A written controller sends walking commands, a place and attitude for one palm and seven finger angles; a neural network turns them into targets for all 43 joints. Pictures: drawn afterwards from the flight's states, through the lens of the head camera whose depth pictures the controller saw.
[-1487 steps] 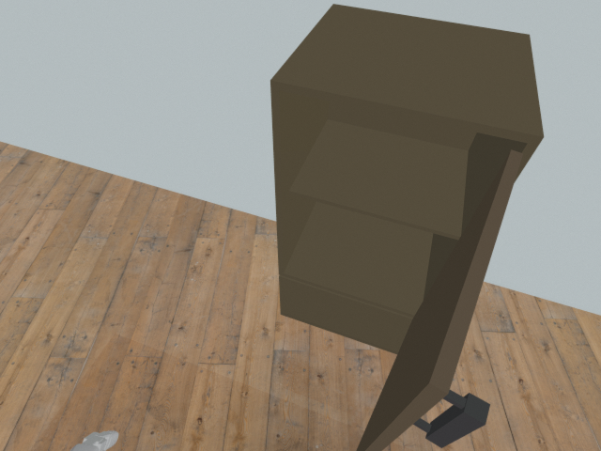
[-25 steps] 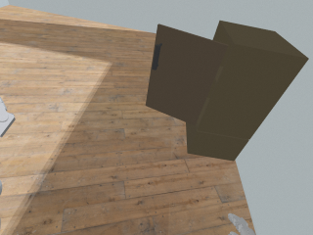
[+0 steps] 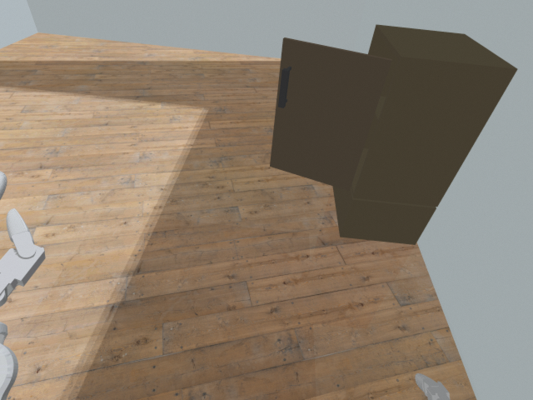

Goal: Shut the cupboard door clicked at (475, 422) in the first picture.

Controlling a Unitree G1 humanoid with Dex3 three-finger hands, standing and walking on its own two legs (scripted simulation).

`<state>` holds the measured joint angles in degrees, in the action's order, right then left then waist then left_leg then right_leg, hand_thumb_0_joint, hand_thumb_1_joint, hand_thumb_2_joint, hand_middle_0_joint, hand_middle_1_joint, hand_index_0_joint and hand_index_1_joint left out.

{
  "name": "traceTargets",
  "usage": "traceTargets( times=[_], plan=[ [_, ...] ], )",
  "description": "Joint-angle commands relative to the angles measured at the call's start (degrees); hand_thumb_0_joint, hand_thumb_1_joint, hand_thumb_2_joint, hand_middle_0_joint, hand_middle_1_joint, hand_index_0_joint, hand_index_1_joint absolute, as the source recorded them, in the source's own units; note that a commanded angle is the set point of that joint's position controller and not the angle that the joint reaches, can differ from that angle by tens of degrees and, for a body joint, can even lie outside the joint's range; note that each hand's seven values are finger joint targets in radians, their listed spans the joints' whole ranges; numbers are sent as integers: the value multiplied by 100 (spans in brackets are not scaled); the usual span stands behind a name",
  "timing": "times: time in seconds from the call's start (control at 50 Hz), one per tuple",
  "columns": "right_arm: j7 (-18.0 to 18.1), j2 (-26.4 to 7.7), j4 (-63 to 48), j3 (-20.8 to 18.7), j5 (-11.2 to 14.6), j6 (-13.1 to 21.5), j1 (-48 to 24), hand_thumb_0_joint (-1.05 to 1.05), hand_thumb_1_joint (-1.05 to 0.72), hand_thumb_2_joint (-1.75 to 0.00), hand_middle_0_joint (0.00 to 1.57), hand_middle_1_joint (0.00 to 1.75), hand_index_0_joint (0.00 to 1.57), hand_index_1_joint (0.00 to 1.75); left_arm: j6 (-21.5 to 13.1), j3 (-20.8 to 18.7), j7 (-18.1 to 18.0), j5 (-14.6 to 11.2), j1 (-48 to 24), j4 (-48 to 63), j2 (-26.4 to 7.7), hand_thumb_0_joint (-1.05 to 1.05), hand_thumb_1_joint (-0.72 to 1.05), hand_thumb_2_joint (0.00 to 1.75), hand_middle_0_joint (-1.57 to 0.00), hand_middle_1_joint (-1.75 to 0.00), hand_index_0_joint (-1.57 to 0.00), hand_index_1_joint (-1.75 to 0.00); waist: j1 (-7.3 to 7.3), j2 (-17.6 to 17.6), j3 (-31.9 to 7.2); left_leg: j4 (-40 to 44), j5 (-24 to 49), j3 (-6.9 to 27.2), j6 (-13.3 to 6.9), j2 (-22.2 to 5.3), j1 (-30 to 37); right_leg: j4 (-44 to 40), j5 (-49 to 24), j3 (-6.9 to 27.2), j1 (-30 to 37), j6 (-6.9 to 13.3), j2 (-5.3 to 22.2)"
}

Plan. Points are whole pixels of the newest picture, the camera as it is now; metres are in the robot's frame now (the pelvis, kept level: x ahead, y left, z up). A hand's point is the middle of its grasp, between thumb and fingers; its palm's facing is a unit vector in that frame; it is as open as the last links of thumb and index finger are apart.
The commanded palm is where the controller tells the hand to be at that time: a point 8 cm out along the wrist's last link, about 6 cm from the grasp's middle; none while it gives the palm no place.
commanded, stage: stop stepping back and stand still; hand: left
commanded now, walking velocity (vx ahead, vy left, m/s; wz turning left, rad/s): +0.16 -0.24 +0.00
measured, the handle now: (285, 87) +1.28 -0.02 -0.03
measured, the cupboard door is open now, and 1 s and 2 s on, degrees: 71 71 71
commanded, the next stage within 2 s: let the arm hang, fingers relaxed in 1.06 s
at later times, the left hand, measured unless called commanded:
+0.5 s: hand (25, 282) +0.17 +0.26 +0.20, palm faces +0.52 -0.76 -0.38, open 7.4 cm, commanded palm +0.11 +0.30 +0.20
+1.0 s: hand (48, 248) +0.22 +0.28 +0.18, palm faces +0.42 -0.77 -0.48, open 7.4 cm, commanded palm +0.16 +0.31 +0.20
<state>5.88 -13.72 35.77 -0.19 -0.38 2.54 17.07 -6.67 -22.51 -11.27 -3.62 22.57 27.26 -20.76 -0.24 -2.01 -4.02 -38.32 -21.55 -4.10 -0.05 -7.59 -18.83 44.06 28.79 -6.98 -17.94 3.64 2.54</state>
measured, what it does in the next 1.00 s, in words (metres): steps on the spot: right foot, then left foot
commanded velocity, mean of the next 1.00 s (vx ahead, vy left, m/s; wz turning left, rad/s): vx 0.05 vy -0.02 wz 0.00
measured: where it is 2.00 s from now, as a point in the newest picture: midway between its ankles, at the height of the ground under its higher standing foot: outside the picture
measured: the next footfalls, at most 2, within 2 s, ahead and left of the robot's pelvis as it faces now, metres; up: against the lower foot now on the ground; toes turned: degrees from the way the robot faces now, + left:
right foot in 0.26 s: +0.01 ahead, -0.11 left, +0.00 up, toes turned -5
left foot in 0.50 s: +0.07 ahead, +0.14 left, +0.00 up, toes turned +7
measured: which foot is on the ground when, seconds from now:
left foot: down 0.00-0.24, up 0.26-0.48, down 0.50-1.00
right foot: up 0.00-0.24, down 0.26-1.00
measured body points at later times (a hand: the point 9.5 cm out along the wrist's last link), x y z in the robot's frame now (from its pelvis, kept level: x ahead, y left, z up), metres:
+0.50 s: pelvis -0.02 +0.00 +0.01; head -0.03 -0.01 +0.46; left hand +0.14 +0.30 +0.22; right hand +0.13 -0.26 -0.09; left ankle +0.02 +0.13 -0.72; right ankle -0.03 -0.10 -0.72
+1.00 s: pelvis +0.02 +0.01 +0.02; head +0.04 +0.01 +0.47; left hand +0.20 +0.31 +0.20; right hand +0.18 -0.22 -0.07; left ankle +0.03 +0.13 -0.72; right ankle -0.03 -0.10 -0.72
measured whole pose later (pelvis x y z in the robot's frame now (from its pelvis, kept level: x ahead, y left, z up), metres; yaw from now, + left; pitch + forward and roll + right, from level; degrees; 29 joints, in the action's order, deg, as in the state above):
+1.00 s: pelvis +0.02 +0.01 +0.02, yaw +0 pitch +1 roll +0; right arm 3.9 -10.8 35.0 0.4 1.1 2.6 11.5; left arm -9.2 -23.8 -10.0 -3.1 32.0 27.8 -24.0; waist -0.5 0.5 0.6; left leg -31.3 -15.4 -6.3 0.7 -4.4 -16.8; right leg 29.0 19.3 -4.6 -10.8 0.0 1.1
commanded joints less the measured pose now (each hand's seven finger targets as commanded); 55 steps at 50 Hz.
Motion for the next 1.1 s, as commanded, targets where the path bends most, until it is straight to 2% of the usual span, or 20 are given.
traceTargets(
  times=[0.0, 0.08, 0.14, 0.18, 0.2, 0.22, 0.24, 0.26, 0.28, 0.32, 0.36, 0.42, 0.46, 0.5, 0.54, 0.6, 0.64, 0.7, 0.78, 1.08],
  plan=[
    [-122, -578, -914, -279, -16, 383, -1027, 0, -90, -90, 20, 30, 20, 30, -863, -1085, 146, 106, -424, 2030, -2020, 0, 90, 90, -20, -30, -20, -30, -111, 1818, 533, 3319, -2401, 3200, -899, -1808, 392, 2466, -264, 781, -1832, -332, -106],
    [-297, -486, -925, -350, -25, 298, -1056, 0, -90, -90, 20, 30, 20, 30, -813, -1132, 152, 175, 484, 2012, -1612, 0, 90, 90, -20, -30, -20, -30, 62, 2182, 425, 2976, -2002, 982, -496, -1149, -803, 1129, -832, 153, -304, -279, -150],
    [-245, -451, -980, -297, 29, 186, -867, 0, -90, -90, 20, 30, 20, 30, -612, -971, 111, 101, 907, 1315, -1323, 0, 90, 90, -20, -30, -20, -30, 18, 2092, 265, 2698, -2105, 349, -299, -888, -1092, -233, -528, -526, 851, -237, -609],
    [-197, -399, -960, -264, 27, 104, -878, 0, -90, -90, 20, 30, 20, 30, -478, -964, 54, 110, 850, 1043, -1426, 0, 90, 90, -20, -30, -20, -30, 59, 1479, 146, 1692, -1972, 242, -228, -668, -1389, -1118, -123, -466, 1634, -133, -702],
    [-204, -373, -908, -268, 50, 67, -823, 0, -90, -90, 20, 30, 20, 30, -407, -929, 26, 139, 832, 961, -1414, 0, 90, 90, -20, -30, -20, -30, 70, 776, 58, 564, -1647, -7, -164, -357, -1540, -1712, 66, 77, 1797, 70, -397],
    [-224, -288, -923, -288, 81, 39, -786, 0, -90, -90, 20, 30, 20, 30, -351, -988, -20, 167, 728, 955, -1550, 0, 90, 90, -20, -30, -20, -30, 65, -549, 68, -1140, -1066, -261, -55, 126, -2228, -2453, 690, 1977, 1838, 648, 644],
    [-200, -332, -960, -253, 86, 121, -828, 0, -90, -90, 20, 30, 20, 30, -380, -1072, -82, 157, 531, 1014, -1694, 0, 90, 90, -20, -30, -20, -30, 55, -979, 246, -2309, -692, 58, 30, 456, -2677, -3089, 133, 3653, 1585, 1174, 1670],
    [-205, -399, -859, -254, 15, 245, -865, 0, -90, -90, 20, 30, 20, 30, -553, -1164, -112, 129, 22, 1401, -1892, 0, 90, 90, -20, -30, -20, -30, -2, -746, 189, -2812, -563, 322, 87, 298, -2606, -3010, -631, 3601, 1388, 1317, 1886],
    [-198, -315, -702, -255, 60, 284, -770, 0, -90, -90, 20, 30, 20, 30, -534, -1021, -108, 140, 133, 1007, -1605, 0, 90, 90, -20, -30, -20, -30, -28, -801, 124, -2735, -606, 543, 54, 217, -2255, -2949, 237, 3286, 912, 1143, 1752],
    [-152, -424, -677, -250, 58, 222, -946, 0, -90, -90, 20, 30, 20, 30, -523, -779, -42, 157, 56, 1002, -1415, 0, 90, 90, -20, -30, -20, -30, -64, -719, 665, -2247, -80, 386, 85, 110, -1694, -3029, 489, 2507, -33, 904, 1471],
    [-74, -375, -637, -205, 30, 246, -1126, 0, -90, -90, 20, 30, 20, 30, -624, -716, -49, 186, -394, 1277, -1449, 0, 90, 90, -20, -30, -20, -30, -25, -592, 588, -1131, 11, 157, 7, 134, -745, -2875, 315, 1701, -371, 687, 1311],
    [11, -361, -629, -217, -1, 392, -1071, 0, -90, -90, 20, 30, 20, 30, -701, -669, -121, 211, -398, 1441, -1448, 0, 90, 90, -20, -30, -20, -30, -33, -113, 452, 322, 500, -291, -16, 514, 603, -2571, 485, 1212, -601, 417, 966],
    [35, -484, -714, -269, 42, 462, -979, 0, -90, -90, 20, 30, 20, 30, -767, -753, -116, 185, -135, 1515, -1460, 0, 90, 90, -20, -30, -20, -30, -58, 623, 454, 1290, 184, 332, -200, 179, 873, -1698, 22, 1047, -539, 83, 599],
    [-8, -597, -814, -280, 102, 457, -985, 0, -90, -90, 20, 30, 20, 30, -836, -966, -95, 157, 207, 1450, -1472, 0, 90, 90, -20, -30, -20, -30, 38, 1488, 218, 1965, 471, 1702, -567, -720, 615, -781, -634, 462, -299, -370, -143],
    [-66, -471, -766, -237, 79, 493, -998, 0, -90, -90, 20, 30, 20, 30, -809, -1077, 11, 168, 492, 1177, -1433, 0, 90, 90, -20, -30, -20, -30, 8, 1780, 393, 2270, -330, 1535, -537, -706, -266, -891, -676, 404, 400, -423, -153],
    [-162, -450, -835, -237, 147, 493, -872, 0, -90, -90, 20, 30, 20, 30, -804, -1014, 18, 141, 814, 1218, -1331, 0, 90, 90, -20, -30, -20, -30, 10, 729, 117, 1272, 524, 477, -213, -98, -332, -1840, -1691, 765, 1005, -327, 60],
    [-214, -428, -828, -274, 175, 465, -773, 0, -90, -90, 20, 30, 20, 30, -736, -929, 6, 83, 919, 1234, -1325, 0, 90, 90, -20, -30, -20, -30, -83, -29, -200, 409, 1226, 123, -10, 274, -84, -2076, -2688, 1568, 993, -14, 715],
    [-196, -386, -859, -228, 168, 414, -829, 0, -90, -90, 20, 30, 20, 30, -709, -956, -48, 79, 894, 1365, -1423, 0, 90, 90, -20, -30, -20, -30, -67, 185, -464, 703, 2011, 113, -10, 280, 331, -1681, -4155, 1294, 1189, -72, 710],
    [-142, -390, -901, -196, 163, 328, -887, 0, -90, -90, 20, 30, 20, 30, -686, -999, -22, 80, 901, 1254, -1456, 0, 90, 90, -20, -30, -20, -30, -37, 412, -487, 929, 3168, 230, -105, 8, 808, -1528, -3995, 741, 1021, -383, 250],
    [-126, -382, -980, -172, 176, 277, -934, 0, -90, -90, 20, 30, 20, 30, -614, -909, 19, 44, 1052, 1220, -1329, 0, 90, 90, -20, -30, -20, -30, -10, 574, -307, 1233, 2263, 267, -82, 48, 504, -1886, -3084, 699, 1001, -408, 137]
  ],
)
